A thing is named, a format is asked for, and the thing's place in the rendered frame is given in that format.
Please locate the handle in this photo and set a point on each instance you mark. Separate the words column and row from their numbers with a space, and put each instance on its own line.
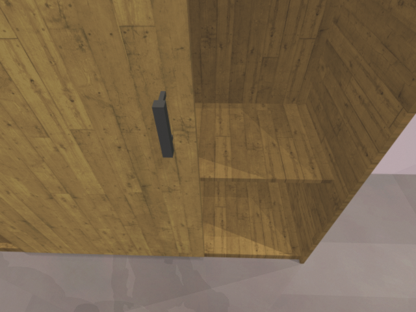
column 163, row 125

